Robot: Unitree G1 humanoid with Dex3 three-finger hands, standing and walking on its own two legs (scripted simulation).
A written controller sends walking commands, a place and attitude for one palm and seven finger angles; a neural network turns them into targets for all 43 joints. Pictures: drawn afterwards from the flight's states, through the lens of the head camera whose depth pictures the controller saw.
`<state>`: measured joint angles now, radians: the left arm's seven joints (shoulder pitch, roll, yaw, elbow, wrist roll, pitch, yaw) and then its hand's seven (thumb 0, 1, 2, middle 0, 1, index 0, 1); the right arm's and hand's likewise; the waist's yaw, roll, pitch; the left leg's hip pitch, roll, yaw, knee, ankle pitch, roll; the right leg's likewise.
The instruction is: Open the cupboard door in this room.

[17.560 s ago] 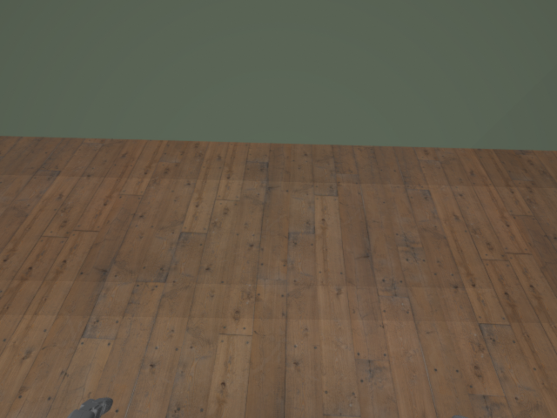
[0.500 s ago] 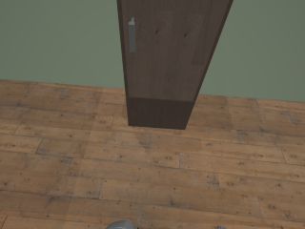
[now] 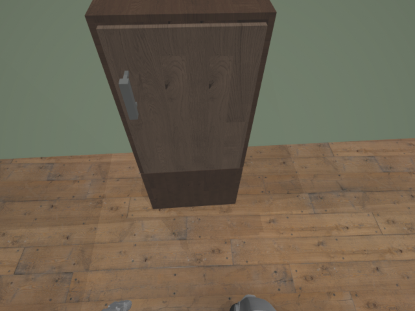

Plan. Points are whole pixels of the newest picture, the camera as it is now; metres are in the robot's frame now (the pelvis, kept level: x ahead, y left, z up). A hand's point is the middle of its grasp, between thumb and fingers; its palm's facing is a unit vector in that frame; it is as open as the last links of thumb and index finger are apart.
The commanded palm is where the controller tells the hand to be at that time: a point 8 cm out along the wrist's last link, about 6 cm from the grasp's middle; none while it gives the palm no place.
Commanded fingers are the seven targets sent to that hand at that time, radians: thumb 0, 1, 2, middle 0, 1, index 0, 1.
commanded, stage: take the last steps up to it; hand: left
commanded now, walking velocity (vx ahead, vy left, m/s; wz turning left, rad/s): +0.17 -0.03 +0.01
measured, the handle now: (130, 95) +0.65 +0.20 +0.03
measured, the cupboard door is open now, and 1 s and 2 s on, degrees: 0 0 0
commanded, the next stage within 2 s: come to a stop and stand still in 0.06 s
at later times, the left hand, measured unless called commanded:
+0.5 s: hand out of the picture +0.08 +0.16 -0.17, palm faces +0.11 -0.97 -0.20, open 7.3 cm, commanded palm none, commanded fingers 0.00 0.90 0.90 -0.20 -0.30 -0.20 -0.30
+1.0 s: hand out of the picture +0.07 +0.15 -0.17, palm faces +0.02 -0.97 -0.24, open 7.4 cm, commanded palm none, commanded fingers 0.00 0.90 0.90 -0.20 -0.30 -0.20 -0.30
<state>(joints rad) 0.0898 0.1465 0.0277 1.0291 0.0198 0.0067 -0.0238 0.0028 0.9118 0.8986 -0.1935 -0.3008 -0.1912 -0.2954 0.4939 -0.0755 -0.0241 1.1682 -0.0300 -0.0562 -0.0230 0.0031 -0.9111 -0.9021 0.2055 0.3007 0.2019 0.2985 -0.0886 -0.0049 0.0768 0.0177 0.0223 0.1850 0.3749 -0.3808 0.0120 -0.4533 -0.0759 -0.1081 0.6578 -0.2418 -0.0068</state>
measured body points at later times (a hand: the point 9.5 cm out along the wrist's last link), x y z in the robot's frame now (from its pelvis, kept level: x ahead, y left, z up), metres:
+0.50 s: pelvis +0.07 -0.02 +0.00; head +0.10 -0.02 +0.45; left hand +0.07 +0.21 -0.16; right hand +0.18 -0.25 -0.15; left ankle +0.08 +0.11 -0.71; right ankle +0.10 -0.12 -0.73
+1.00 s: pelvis +0.03 -0.04 +0.00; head +0.04 -0.05 +0.45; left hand +0.07 +0.21 -0.15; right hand +0.04 -0.28 -0.16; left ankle +0.07 +0.11 -0.73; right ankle +0.00 -0.16 -0.74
